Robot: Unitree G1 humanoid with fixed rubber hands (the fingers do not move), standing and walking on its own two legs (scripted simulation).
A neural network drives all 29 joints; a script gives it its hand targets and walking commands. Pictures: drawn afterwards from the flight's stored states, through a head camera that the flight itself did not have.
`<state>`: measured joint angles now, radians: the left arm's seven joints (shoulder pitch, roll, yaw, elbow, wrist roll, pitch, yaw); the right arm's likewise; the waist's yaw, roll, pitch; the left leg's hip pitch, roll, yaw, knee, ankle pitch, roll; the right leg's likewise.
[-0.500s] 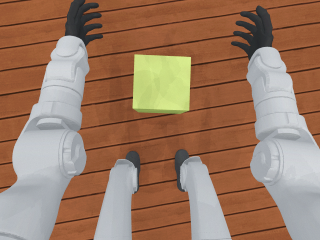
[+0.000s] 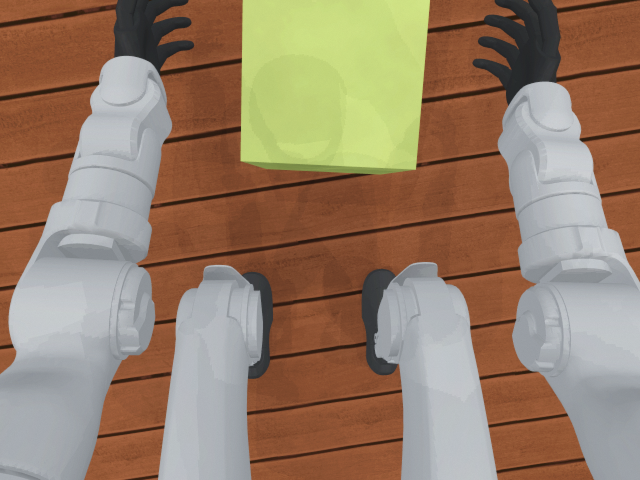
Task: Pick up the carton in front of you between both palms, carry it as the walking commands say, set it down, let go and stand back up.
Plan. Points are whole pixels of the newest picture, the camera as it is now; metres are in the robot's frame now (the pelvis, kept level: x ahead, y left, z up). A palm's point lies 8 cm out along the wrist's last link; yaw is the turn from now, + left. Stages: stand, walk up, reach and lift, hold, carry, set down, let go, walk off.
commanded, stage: reach and lift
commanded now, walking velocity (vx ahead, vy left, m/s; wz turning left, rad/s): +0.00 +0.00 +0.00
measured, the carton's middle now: (328, 100) +0.52 -0.02 -0.33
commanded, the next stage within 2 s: none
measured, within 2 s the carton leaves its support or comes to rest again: leaves its support in 1.26 s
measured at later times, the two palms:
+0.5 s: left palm (188, 79) +0.54 +0.17 -0.27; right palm (466, 90) +0.52 -0.20 -0.27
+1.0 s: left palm (214, 75) +0.54 +0.13 -0.26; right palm (447, 86) +0.52 -0.17 -0.26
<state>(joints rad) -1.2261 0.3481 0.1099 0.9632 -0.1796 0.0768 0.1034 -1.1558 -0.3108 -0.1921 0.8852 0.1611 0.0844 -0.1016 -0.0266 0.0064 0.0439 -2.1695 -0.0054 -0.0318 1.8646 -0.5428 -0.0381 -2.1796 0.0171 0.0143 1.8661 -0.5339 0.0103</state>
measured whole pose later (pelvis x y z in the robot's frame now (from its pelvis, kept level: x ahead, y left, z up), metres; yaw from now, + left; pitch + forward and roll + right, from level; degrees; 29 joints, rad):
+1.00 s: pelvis -0.02 +0.00 -0.09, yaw +0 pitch +37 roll +0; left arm -1.57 0.31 0.06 1.23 -0.20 0.04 0.15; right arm -1.54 -0.30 -0.12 1.20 0.20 0.04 -0.14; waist -0.04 0.02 0.40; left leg -2.25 -0.03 -0.03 2.18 -0.56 -0.04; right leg -2.26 0.01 0.02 2.18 -0.56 0.02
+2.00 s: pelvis -0.01 +0.01 +0.06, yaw +0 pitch +41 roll +0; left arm -0.93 -0.04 0.41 0.61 0.17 0.40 0.07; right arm -0.90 0.00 -0.41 0.60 -0.16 0.41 -0.05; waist -0.02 0.02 -0.19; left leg -1.89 -0.05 -0.05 1.67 -0.50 -0.04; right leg -1.90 0.04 0.06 1.67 -0.50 0.04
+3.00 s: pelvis +0.08 +0.01 +0.31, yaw +0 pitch +1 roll +0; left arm -0.24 -0.15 0.23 0.38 0.20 0.53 0.03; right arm -0.22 0.14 -0.24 0.36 -0.21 0.55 -0.03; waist -0.01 0.01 -0.10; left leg -0.30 -0.02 -0.06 0.56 -0.28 -0.01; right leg -0.30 0.01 0.06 0.54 -0.27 0.02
